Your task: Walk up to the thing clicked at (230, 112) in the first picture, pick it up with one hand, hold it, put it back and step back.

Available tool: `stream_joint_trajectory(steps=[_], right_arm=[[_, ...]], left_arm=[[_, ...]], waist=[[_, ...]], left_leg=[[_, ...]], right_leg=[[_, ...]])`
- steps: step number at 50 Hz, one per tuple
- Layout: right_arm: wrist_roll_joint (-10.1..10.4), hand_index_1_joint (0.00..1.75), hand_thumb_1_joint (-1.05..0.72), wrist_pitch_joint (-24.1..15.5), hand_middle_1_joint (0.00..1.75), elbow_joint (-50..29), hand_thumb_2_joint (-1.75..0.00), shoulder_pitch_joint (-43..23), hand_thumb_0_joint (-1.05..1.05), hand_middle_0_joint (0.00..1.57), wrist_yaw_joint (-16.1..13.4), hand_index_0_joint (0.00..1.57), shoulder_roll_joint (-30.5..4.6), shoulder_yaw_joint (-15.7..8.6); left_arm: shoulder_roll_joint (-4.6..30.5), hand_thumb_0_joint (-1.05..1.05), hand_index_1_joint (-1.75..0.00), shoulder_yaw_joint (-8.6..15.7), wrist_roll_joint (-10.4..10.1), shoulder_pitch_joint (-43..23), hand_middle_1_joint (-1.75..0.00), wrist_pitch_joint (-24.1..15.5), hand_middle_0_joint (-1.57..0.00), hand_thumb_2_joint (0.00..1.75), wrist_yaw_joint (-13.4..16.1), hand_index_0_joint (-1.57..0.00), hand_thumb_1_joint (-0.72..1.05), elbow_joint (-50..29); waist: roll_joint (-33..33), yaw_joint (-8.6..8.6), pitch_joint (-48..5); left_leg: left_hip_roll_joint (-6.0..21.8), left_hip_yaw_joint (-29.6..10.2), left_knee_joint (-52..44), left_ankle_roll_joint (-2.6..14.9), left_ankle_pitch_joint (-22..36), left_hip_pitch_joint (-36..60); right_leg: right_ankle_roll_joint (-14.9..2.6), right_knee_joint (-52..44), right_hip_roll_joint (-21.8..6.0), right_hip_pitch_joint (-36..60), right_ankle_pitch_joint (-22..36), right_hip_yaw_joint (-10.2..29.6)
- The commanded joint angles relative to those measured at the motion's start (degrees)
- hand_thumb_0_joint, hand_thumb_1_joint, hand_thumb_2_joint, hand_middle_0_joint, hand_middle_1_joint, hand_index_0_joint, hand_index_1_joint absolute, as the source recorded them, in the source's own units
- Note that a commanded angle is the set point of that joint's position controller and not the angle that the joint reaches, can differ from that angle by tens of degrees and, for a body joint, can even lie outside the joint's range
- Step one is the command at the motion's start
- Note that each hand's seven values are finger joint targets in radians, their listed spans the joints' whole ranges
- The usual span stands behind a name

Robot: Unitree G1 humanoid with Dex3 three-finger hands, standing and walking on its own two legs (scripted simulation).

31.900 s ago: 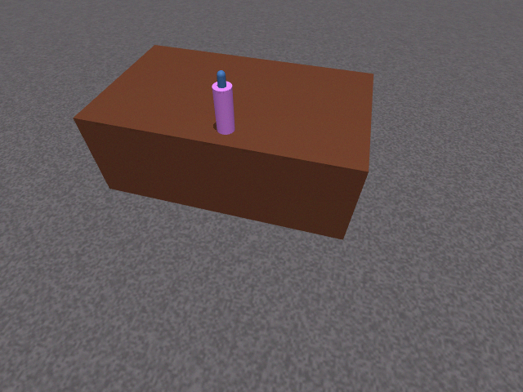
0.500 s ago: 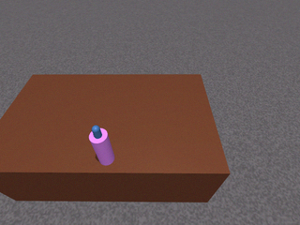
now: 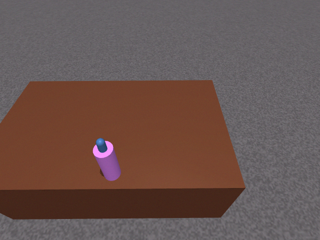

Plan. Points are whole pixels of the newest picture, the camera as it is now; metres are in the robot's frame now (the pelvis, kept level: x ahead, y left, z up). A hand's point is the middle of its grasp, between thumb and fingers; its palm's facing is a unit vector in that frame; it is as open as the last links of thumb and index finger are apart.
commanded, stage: stand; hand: left
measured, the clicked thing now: (106, 158) +0.45 +0.22 -0.21
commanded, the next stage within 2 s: step back in 0.56 s
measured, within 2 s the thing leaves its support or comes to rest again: neither
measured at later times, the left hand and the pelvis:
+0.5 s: hand out of the picture +0.07 +0.25 -0.16, palm faces -0.01 -0.94 -0.34, open 7.4 cm; pelvis +0.00 +0.00 +0.00, yaw +0 degrees
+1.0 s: hand out of the picture +0.08 +0.31 -0.18, palm faces -0.04 -0.93 -0.36, open 7.4 cm; pelvis -0.07 +0.05 -0.02, yaw -1 degrees
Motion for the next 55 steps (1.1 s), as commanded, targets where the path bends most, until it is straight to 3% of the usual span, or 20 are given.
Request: stream_joint_trajectory(steps=[1,6,11,27,28,32,35,38,39,40,41,42,43,44,45,46,48,50,52,55], right_arm=[[0.4,0.3,-0.9,-1.2,0.3,-3.0,-0.9,-1.7,0.0,0.2,-1.0,0.2,-11.4,-2.2],[0.2,0.3,-0.9,-1.1,0.3,-2.9,-0.9,-1.7,0.0,0.2,-0.9,0.2,-11.6,-2.2],[0.4,0.3,-0.9,-1.3,0.3,-3.1,-0.9,-1.5,0.0,0.2,-0.8,0.2,-11.4,-2.2],[0.4,0.3,-0.9,-1.2,0.3,-2.7,-0.9,-1.0,0.0,0.2,-0.5,0.2,-11.8,-2.4],[0.1,0.3,-0.9,-0.1,0.3,-3.5,-0.9,-3.2,0.0,0.2,-0.3,0.2,-14.1,-3.8],[1.0,0.3,-0.9,0.8,0.3,-6.1,-0.9,-0.9,0.0,0.2,-0.1,0.2,-12.7,-4.4],[0.9,0.3,-0.9,1.6,0.3,-7.3,-0.9,1.3,0.0,0.2,0.0,0.2,-11.8,-4.8],[0.4,0.3,-0.9,2.6,0.3,-8.8,-0.9,4.0,0.0,0.2,0.3,0.2,-11.8,-5.6],[0.5,0.3,-0.9,2.7,0.3,-8.8,-0.9,7.0,0.0,0.2,0.5,0.2,-11.8,-5.8],[0.7,0.3,-0.9,2.5,0.3,-8.8,-0.9,7.9,0.0,0.2,0.6,0.2,-12.0,-6.0],[0.6,0.3,-0.9,2.1,0.3,-9.2,-0.9,7.5,0.0,0.2,0.5,0.2,-12.8,-6.2],[0.1,0.3,-0.9,1.6,0.3,-10.6,-0.9,6.5,0.0,0.2,0.2,0.2,-15.6,-6.9],[-0.4,0.3,-0.9,1.3,0.3,-10.9,-0.9,5.5,0.0,0.2,0.1,0.2,-18.7,-7.6],[-1.0,0.3,-0.9,0.9,0.3,-11.7,-0.9,5.5,0.0,0.2,-0.3,0.2,-19.2,-7.9],[-1.0,0.3,-0.9,0.8,0.3,-12.5,-0.9,4.4,0.0,0.2,-0.5,0.2,-18.1,-7.6],[-1.2,0.3,-0.9,1.0,0.3,-13.5,-0.9,3.4,0.0,0.2,-0.8,0.2,-18.6,-7.9],[-1.2,0.3,-0.9,0.8,0.3,-14.9,-0.9,-0.4,0.0,0.2,-1.6,0.2,-16.7,-7.7],[-0.9,0.3,-0.9,0.7,0.3,-16.2,-0.9,-1.1,0.0,0.2,-1.9,0.2,-15.1,-7.2],[-0.4,0.3,-0.9,0.7,0.3,-16.6,-0.9,0.9,0.0,0.2,-2.1,0.2,-14.2,-7.3],[-0.2,0.3,-0.9,0.7,0.3,-17.0,-0.9,3.3,0.0,0.2,-2.1,0.2,-14.8,-7.6]], left_arm=[[12.5,0.0,-0.3,2.0,-0.2,-1.6,-0.3,-1.3,-0.2,0.9,1.1,-0.2,0.9,-2.8],[12.5,0.0,-0.3,2.0,-0.2,-2.0,-0.3,-1.0,-0.2,0.9,0.9,-0.2,0.9,-3.2],[12.8,0.0,-0.3,2.1,-0.2,-1.5,-0.3,-1.1,-0.2,0.9,0.9,-0.2,0.9,-3.3],[12.8,0.0,-0.3,1.9,-0.2,-0.8,-0.3,-1.0,-0.2,0.9,0.7,-0.2,0.9,-3.6],[16.6,0.0,-0.3,4.8,-0.9,-0.5,-0.3,-0.5,-0.2,0.9,1.0,-0.2,0.9,-5.9],[16.4,0.0,-0.3,5.5,-0.9,0.6,-0.3,0.0,-0.2,0.9,1.4,-0.2,0.9,-8.8],[17.8,0.0,-0.3,6.0,-0.5,-1.7,-0.3,0.5,-0.2,0.9,1.4,-0.2,0.9,-12.3],[18.7,0.0,-0.3,6.2,0.6,-4.4,-0.3,1.1,-0.2,0.9,1.6,-0.2,0.9,-15.8],[18.9,0.0,-0.3,6.2,0.8,-6.4,-0.3,1.3,-0.2,0.9,1.5,-0.2,0.9,-17.2],[18.1,0.0,-0.3,5.9,0.7,-7.6,-0.3,1.6,-0.2,0.9,1.5,-0.2,0.9,-17.8],[16.7,0.0,-0.3,5.7,0.4,-6.8,-0.3,1.9,-0.2,0.9,1.4,-0.2,0.9,-18.3],[14.4,0.0,-0.3,4.9,0.0,-5.8,-0.3,2.3,-0.2,0.9,1.5,-0.2,0.9,-19.2],[11.8,0.0,-0.3,4.6,-0.3,-5.3,-0.3,2.7,-0.2,0.9,1.8,-0.2,0.9,-19.3],[12.3,0.0,-0.3,4.8,0.1,-1.7,-0.3,3.4,-0.2,0.9,2.3,-0.2,0.9,-18.6],[12.0,0.0,-0.3,4.7,-0.2,0.3,-0.3,3.5,-0.2,0.9,2.4,-0.2,0.9,-18.5],[11.6,0.0,-0.3,4.5,0.0,0.4,-0.3,3.6,-0.2,0.9,2.6,-0.2,0.9,-18.6],[13.3,0.0,-0.3,4.9,-0.3,0.3,-0.3,3.7,-0.2,0.9,2.7,-0.2,0.9,-18.1],[13.5,0.0,-0.3,5.2,-0.3,2.4,-0.3,3.7,-0.2,0.9,2.2,-0.2,0.9,-18.4],[13.4,0.0,-0.3,5.5,0.3,2.9,-0.3,3.4,-0.2,0.9,2.2,-0.2,0.9,-19.2],[13.5,0.0,-0.3,5.8,0.4,1.5,-0.3,2.9,-0.2,0.9,1.9,-0.2,0.9,-21.1]], waist=[[-1.4,0.01,-5.1],[-0.9,-0.04,-3.0],[-0.9,0.0,-4.4],[-0.5,-0.07,-2.2],[-2.0,0.48,4.1],[-3.7,-0.06,-4.0],[-7.0,-0.63,-7.4],[-12.0,-1.09,-6.5],[-13.5,-2.66,-6.5],[-12.1,-3.47,-6.4],[-7.7,-3.18,-6.6],[2.1,-3.04,-5.3],[10.5,-2.5,-3.4],[6.8,-1.19,-4.6],[5.8,-0.33,-4.5],[8.2,-0.79,-5.5],[8.9,-0.06,-4.9],[7.9,1.14,-4.2],[5.5,0.0,-5.6],[4.2,-1.67,-4.6]], left_leg=[[6.1,-3.9,-1.5,2.3,13.4,0.8],[5.9,-3.9,-2.9,2.0,8.9,-1.0],[6.1,-4.1,-2.8,2.28,11.8,-0.5],[5.5,-4.1,-3.8,2.3,4.1,-1.9],[4.4,-4.9,2.1,4.19,11.8,-6.3],[2.5,-2.1,11.1,4.88,14.6,-4.1],[-1.5,0.5,19.2,3.64,2.9,-5.3],[-3.5,-0.3,28.6,4.55,-15.1,-6.4],[-2.4,-1.3,27.9,4.91,-14.7,-4.7],[-1.6,-1.4,23.8,5.3,-10.4,-4.0],[0.5,-3.1,18.8,6.13,3.1,-5.2],[7.7,-11.6,7.4,7.72,17.7,-7.2],[14.5,-22.3,1.5,9.39,30.1,-2.8],[16.7,-22.7,3.2,10.65,34.4,-1.0],[16.1,-19.8,6.3,11.59,42.7,0.7],[15.6,-19.3,5.9,9.22,42.2,1.3],[13.5,-15.8,6.2,9.92,35.4,-0.3],[10.9,-11.9,7.7,9.72,33.5,0.4],[12.3,-12.5,9.4,13.06,33.9,4.1],[12.7,-12.3,9.2,14.04,31.2,4.5]], right_leg=[[-0.51,-2.0,-7.5,2.1,15.4,5.1],[-0.71,-2.6,-7.2,0.9,10.0,5.3],[-0.77,-2.0,-7.4,2.4,12.6,5.3],[-0.89,-3.8,-7.2,-0.1,6.1,5.8],[-1.01,1.1,-6.4,-4.8,15.0,6.6],[-4.72,3.9,-8.2,-3.5,20.5,8.0],[-9.68,2.8,-14.3,-4.8,20.7,13.7],[-13.4,3.6,-18.5,-11.2,18.4,16.0],[-12.51,4.7,-18.7,-13.9,17.0,15.4],[-10.91,7.6,-16.6,-14.3,15.2,13.0],[-8.15,13.5,-12.1,-12.7,13.0,9.6],[-3.73,23.2,-4.1,-13.8,5.4,5.2],[-1.46,31.5,5.6,-21.7,-16.3,4.2],[-1.57,37.8,5.9,-22.8,-24.6,9.7],[-1.59,42.1,5.9,-23.9,-24.7,10.2],[-1.81,43.2,6.3,-25.2,-23.8,12.2],[-1.68,46.8,5.7,-24.5,-19.7,12.9],[-0.88,48.4,5.7,-24.2,-16.3,12.2],[0.17,46.9,5.3,-24.7,-16.7,11.2],[1.16,41.8,4.8,-23.9,-17.4,10.0]])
